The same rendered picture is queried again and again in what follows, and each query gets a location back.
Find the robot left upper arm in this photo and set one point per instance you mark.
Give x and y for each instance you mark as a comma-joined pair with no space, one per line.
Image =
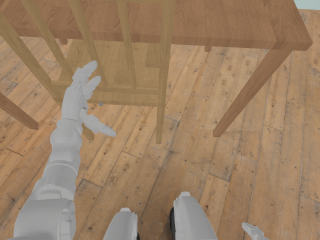
46,219

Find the right robot hand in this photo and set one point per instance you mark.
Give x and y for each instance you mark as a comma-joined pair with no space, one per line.
253,231

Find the robot right shin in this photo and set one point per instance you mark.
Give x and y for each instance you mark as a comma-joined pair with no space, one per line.
179,234

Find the chair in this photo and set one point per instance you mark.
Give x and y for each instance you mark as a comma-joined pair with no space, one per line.
132,73

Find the robot left forearm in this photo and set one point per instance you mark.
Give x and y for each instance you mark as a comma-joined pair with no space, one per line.
60,173

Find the table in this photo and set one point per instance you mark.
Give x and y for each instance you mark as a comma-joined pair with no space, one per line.
257,24

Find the left robot hand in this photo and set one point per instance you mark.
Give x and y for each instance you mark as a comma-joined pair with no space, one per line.
76,96

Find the left robot thigh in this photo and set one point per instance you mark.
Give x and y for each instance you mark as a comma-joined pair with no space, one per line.
124,226

